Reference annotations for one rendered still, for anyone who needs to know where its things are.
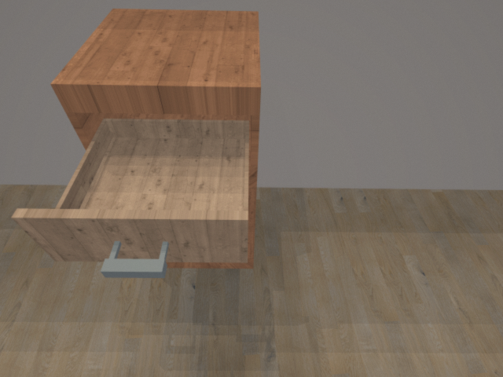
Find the cabinet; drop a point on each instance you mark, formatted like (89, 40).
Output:
(169, 64)

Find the handle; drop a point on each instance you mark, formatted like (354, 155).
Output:
(114, 267)

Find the drawer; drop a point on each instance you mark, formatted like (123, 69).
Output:
(147, 181)

